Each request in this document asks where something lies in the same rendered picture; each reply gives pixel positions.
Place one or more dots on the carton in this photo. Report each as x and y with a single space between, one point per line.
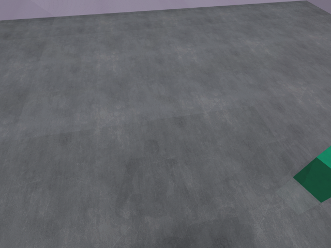
316 176

